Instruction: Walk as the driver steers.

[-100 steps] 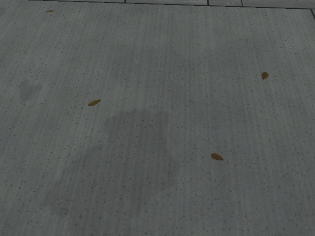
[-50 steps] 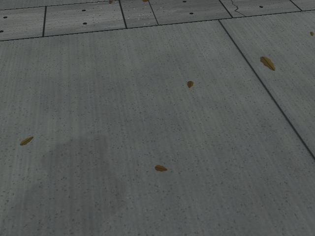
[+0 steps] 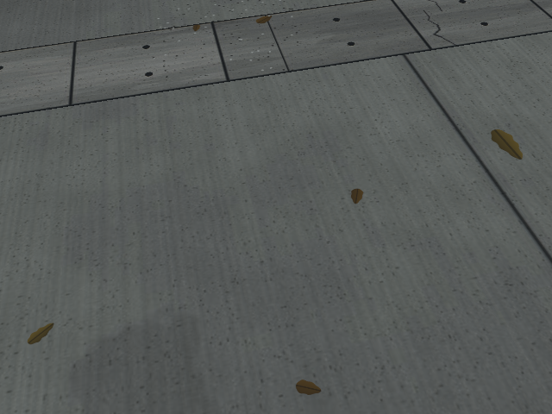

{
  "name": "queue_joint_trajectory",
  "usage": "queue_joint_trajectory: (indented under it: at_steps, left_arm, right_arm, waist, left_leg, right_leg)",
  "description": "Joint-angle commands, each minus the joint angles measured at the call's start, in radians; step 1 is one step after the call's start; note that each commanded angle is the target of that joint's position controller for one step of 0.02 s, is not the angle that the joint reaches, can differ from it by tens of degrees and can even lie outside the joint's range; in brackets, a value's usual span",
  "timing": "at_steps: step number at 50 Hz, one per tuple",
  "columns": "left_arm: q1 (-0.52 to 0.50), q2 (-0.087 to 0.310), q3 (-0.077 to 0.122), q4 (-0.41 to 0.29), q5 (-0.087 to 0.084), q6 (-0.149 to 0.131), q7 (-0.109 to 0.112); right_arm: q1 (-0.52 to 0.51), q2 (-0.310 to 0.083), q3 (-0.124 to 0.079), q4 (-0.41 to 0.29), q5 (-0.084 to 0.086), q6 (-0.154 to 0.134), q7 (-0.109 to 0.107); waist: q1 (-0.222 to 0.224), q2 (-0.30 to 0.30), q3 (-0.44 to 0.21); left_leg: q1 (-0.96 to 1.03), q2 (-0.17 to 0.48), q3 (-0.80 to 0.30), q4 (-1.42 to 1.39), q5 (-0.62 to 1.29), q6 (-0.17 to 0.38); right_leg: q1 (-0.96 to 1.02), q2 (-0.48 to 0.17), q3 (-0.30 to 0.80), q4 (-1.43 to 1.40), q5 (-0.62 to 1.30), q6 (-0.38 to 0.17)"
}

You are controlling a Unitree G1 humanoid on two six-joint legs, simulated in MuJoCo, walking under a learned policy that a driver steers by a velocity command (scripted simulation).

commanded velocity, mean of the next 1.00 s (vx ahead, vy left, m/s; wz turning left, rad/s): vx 0.07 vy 0.00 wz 0.00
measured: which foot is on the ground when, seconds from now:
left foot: down 0.00-1.00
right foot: down 0.00-0.80, up 0.82-1.00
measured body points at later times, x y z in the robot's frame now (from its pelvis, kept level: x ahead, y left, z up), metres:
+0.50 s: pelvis +0.03 +0.00 +0.00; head +0.04 +0.00 +0.45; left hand +0.09 +0.25 -0.14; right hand +0.13 -0.26 -0.14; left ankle +0.05 +0.10 -0.74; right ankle +0.01 -0.13 -0.74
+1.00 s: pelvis +0.06 -0.02 +0.01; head +0.06 -0.04 +0.46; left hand +0.10 +0.24 -0.13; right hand +0.08 -0.29 -0.15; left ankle +0.04 +0.10 -0.74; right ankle +0.05 -0.14 -0.72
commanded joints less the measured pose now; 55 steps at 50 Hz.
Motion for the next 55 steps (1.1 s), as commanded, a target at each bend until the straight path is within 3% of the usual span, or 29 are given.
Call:
queue_joint_trajectory:
  at_steps: [1, 8, 22, 36, 38, 39, 41, 42, 44, 45, 47, 50, 51, 52, 53, 54, 55]
  left_arm:
    - [0.003, 0.12, 0.023, -0.026, -0.008, -0.024, 0.001]
    - [0.01, 0.116, 0.02, 0.017, -0.012, -0.014, 0.002]
    - [-0.009, 0.099, 0.017, 0.096, -0.011, 0.006, 0.007]
    - [0.015, 0.083, 0.01, 0.158, -0.01, 0.007, 0.015]
    - [0.042, 0.072, 0.009, 0.174, -0.017, 0.008, 0.017]
    - [0.032, 0.072, 0.01, 0.166, -0.019, 0.006, 0.018]
    - [-0.005, 0.052, 0.006, 0.136, -0.021, -0.013, 0.015]
    - [-0.019, 0.049, 0.006, 0.127, -0.025, -0.025, 0.008]
    - [-0.029, 0.067, 0.017, 0.118, -0.036, -0.044, -0.006]
    - [-0.024, 0.068, 0.02, 0.115, -0.042, -0.052, -0.011]
    - [-0.014, 0.068, 0.025, 0.12, -0.045, -0.067, -0.016]
    - [0.14, 0.033, 0.032, 0.201, -0.03, -0.071, -0.021]
    - [0.205, 0.037, 0.035, 0.222, -0.028, -0.066, -0.022]
    - [0.297, 0.079, 0.044, 0.23, -0.028, -0.066, -0.018]
    - [0.372, 0.199, 0.062, 0.221, -0.03, -0.072, -0.024]
    - [0.346, 0.198, 0.056, 0.227, -0.013, -0.089, -0.029]
    - [0.251, 0.149, 0.041, 0.192, -0.014, -0.105, -0.032]
  right_arm:
    - [-0.013, -0.094, -0.02, -0.025, 0.003, -0.011, -0.002]
    - [-0.017, -0.102, -0.022, 0.029, 0.015, -0.002, -0.005]
    - [-0.033, -0.114, -0.024, 0.107, 0.017, 0.014, -0.018]
    - [-0.025, -0.102, -0.022, 0.147, 0.017, 0.013, -0.02]
    - [0.009, -0.116, -0.03, 0.163, 0.024, 0.017, -0.023]
    - [0.025, -0.141, -0.039, 0.165, 0.03, 0.018, -0.024]
    - [0.087, -0.181, -0.054, 0.169, 0.035, 0.007, -0.023]
    - [0.112, -0.2, -0.063, 0.171, 0.036, -0.004, -0.024]
    - [0.103, -0.195, -0.067, 0.154, 0.027, -0.03, -0.023]
    - [0.081, -0.188, -0.066, 0.139, 0.032, -0.041, -0.021]
    - [0.023, -0.174, -0.064, 0.109, 0.05, -0.048, -0.02]
    - [0.002, -0.176, -0.067, 0.098, 0.063, -0.029, -0.014]
    - [0.0, -0.144, -0.058, 0.094, 0.06, -0.028, -0.011]
    - [-0.016, -0.072, -0.036, 0.079, 0.048, -0.033, -0.002]
    - [-0.04, -0.028, -0.027, 0.038, 0.036, -0.051, 0.001]
    - [-0.077, -0.061, -0.033, 0.016, 0.055, -0.066, 0.002]
    - [-0.085, -0.095, -0.038, 0.009, 0.069, -0.077, 0.008]
  waist:
    - [0.001, -0.068, -0.022]
    - [0.01, -0.022, -0.054]
    - [0.008, -0.027, -0.022]
    - [0.008, -0.018, 0.009]
    - [0.002, 0.006, 0.001]
    - [-0.005, 0.036, 0.026]
    - [-0.029, 0.131, 0.073]
    - [-0.037, 0.154, 0.086]
    - [-0.026, 0.122, 0.092]
    - [-0.011, 0.104, 0.084]
    - [0.021, 0.083, 0.062]
    - [0.093, 0.05, 0.019]
    - [0.112, 0.008, 0.018]
    - [0.138, -0.153, -0.008]
    - [0.143, -0.337, -0.006]
    - [0.123, -0.27, 0.051]
    - [0.083, -0.178, 0.113]
  left_leg:
    - [0.041, 0.064, -0.077, -0.07, -0.012, 0.022]
    - [0.098, 0.067, -0.072, -0.035, 0.18, 0.021]
    - [0.12, 0.073, -0.082, -0.049, 0.186, 0.023]
    - [0.097, 0.075, -0.098, -0.093, 0.061, 0.027]
    - [0.09, 0.067, -0.108, -0.119, -0.267, 0.047]
    - [0.065, 0.094, -0.154, -0.151, -0.456, 0.072]
    - [0.068, 0.249, -0.379, -0.278, -0.69, 0.158]
    - [0.042, 0.323, -0.492, -0.33, -0.702, 0.206]
    - [0.053, 0.385, -0.564, -0.361, -0.624, 0.24]
    - [0.069, 0.387, -0.546, -0.359, -0.572, 0.229]
    - [0.047, 0.315, -0.401, -0.344, -0.429, 0.168]
    - [-0.133, 0.176, -0.188, -0.204, -0.355, 0.125]
    - [-0.199, 0.142, -0.15, -0.107, -0.356, 0.106]
    - [-0.321, 0.073, -0.061, 0.168, -0.306, 0.052]
    - [-0.532, -0.017, 0.008, 0.439, -0.364, 0.015]
    - [-0.62, 0.041, -0.091, 0.615, -0.374, 0.031]
    - [-0.682, 0.096, -0.125, 0.678, -0.26, 0.044]
  right_leg:
    - [-0.005, -0.042, 0.054, -0.115, 0.08, -0.031]
    - [0.049, -0.027, 0.032, -0.091, 0.232, -0.037]
    - [0.064, -0.009, 0.005, -0.121, 0.199, -0.027]
    - [0.045, -0.004, -0.009, -0.141, 0.101, -0.017]
    - [0.022, 0.035, -0.055, -0.092, -0.112, -0.027]
    - [-0.028, 0.051, -0.075, -0.036, -0.211, -0.037]
    - [-0.163, 0.056, -0.098, 0.13, -0.231, -0.05]
    - [-0.178, 0.027, -0.066, 0.225, -0.207, -0.061]
    - [-0.261, -0.024, -0.005, 0.388, -0.274, -0.083]
    - [-0.286, -0.047, 0.011, 0.392, -0.288, -0.094]
    - [-0.196, -0.053, -0.008, 0.223, -0.234, -0.103]
    - [0.164, 0.06, -0.142, -0.049, 0.016, -0.078]
    - [0.243, 0.052, -0.114, -0.079, 0.0, -0.079]
    - [0.345, -0.118, 0.131, -0.195, -0.146, -0.123]
    - [0.414, -0.33, 0.526, -0.352, -0.33, -0.249]
    - [0.326, -0.412, 0.694, -0.409, -0.533, -0.328]
    - [0.296, -0.379, 0.627, -0.41, -0.525, -0.298]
